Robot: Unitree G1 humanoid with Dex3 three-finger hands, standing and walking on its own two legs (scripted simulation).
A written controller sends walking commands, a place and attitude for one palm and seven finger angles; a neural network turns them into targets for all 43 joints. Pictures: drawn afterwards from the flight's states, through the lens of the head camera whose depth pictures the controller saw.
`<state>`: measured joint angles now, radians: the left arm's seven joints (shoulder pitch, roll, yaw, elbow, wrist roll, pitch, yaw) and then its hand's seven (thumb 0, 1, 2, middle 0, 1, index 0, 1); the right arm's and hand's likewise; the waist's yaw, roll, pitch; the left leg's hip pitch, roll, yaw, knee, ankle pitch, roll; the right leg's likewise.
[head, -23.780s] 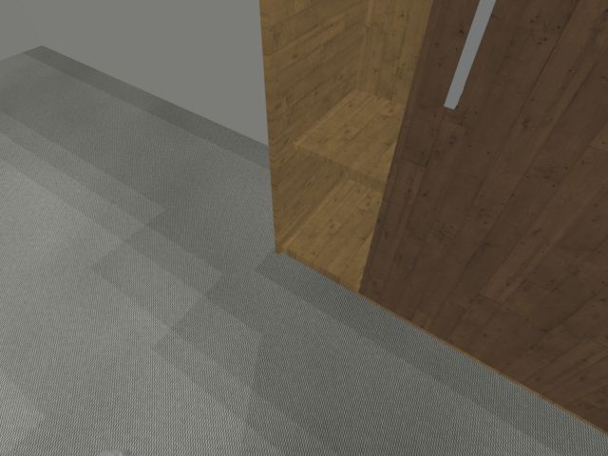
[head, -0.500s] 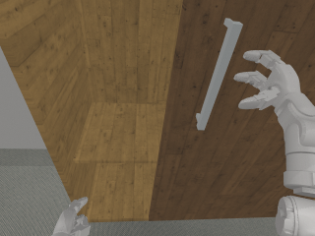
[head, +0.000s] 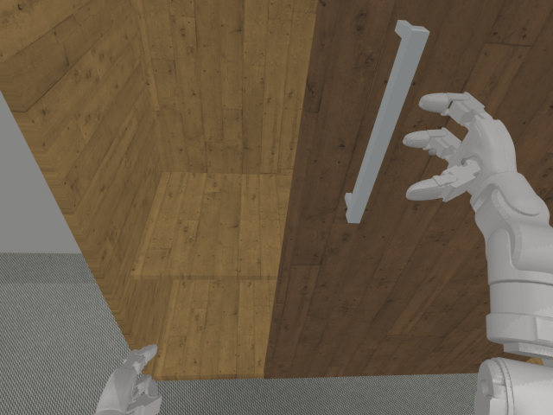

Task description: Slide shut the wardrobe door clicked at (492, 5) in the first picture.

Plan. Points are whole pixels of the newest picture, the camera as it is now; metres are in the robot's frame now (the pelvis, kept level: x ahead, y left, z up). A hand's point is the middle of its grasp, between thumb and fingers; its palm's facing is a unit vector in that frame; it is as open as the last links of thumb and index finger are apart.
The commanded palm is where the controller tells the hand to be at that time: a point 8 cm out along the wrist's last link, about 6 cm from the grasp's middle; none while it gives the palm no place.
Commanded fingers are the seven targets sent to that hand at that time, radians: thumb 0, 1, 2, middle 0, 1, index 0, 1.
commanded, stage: move the hooked fingers beside the handle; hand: right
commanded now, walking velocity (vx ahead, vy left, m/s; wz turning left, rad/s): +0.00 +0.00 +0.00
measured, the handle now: (374, 137) +0.42 -0.10 +0.24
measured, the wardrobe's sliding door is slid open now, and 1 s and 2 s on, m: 0.36 0.36 0.36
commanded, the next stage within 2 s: feel for the door with the fingertips in 0.22 s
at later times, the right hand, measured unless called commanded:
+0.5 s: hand (421, 161) +0.38 -0.15 +0.24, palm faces -0.05 +1.00 -0.06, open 14.0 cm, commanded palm +0.36 -0.19 +0.24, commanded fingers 0.00 0.50 -0.30 0.30 1.20 0.30 1.20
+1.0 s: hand (400, 157) +0.37 -0.12 +0.24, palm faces -0.05 +1.00 -0.05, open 14.0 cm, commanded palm +0.37 -0.17 +0.24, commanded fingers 0.00 0.50 -0.30 0.30 1.20 0.30 1.20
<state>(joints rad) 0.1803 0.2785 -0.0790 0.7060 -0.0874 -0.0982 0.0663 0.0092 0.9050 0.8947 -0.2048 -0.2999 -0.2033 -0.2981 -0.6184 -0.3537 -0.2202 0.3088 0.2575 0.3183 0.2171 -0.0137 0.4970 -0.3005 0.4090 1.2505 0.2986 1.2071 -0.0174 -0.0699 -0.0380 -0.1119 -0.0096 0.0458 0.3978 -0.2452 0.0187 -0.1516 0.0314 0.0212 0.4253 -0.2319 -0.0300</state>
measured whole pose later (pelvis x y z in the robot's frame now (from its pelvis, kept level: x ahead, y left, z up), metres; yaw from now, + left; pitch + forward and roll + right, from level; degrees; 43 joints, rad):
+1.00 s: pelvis +0.00 +0.00 +0.00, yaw +0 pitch -3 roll +0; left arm 0.12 0.26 -0.09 0.70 -0.07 -0.03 0.06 0.01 0.90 0.89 -0.21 -0.30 -0.20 -0.30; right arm -0.57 -0.26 -0.14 0.18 0.23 0.40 0.10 -0.01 0.50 -0.30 0.35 1.26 0.30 1.21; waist -0.03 -0.07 -0.03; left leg -0.08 -0.01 0.05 0.39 -0.25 0.02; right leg -0.12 0.03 0.02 0.41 -0.23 -0.02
